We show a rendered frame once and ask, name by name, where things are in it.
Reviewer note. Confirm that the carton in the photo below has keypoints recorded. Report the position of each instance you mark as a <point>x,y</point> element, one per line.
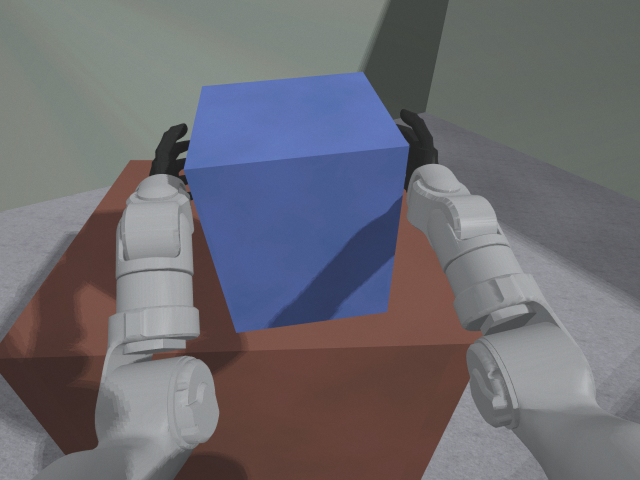
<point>298,185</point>

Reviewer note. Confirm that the robot left hand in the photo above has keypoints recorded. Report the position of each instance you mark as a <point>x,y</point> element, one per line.
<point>168,150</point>

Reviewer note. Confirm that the robot right upper arm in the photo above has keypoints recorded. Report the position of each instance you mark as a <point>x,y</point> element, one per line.
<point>533,381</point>

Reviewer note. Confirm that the robot left upper arm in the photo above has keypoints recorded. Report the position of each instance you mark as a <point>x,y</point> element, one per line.
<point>150,417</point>

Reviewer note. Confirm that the robot right forearm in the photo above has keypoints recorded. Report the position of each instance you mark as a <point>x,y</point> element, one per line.
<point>492,294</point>

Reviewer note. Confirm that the robot left forearm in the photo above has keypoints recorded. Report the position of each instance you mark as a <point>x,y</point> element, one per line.
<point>154,269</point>

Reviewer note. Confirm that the pedestal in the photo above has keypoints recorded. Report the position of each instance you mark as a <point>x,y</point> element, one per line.
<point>359,398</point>

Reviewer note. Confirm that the robot right hand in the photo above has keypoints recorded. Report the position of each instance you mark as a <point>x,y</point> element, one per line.
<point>421,148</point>

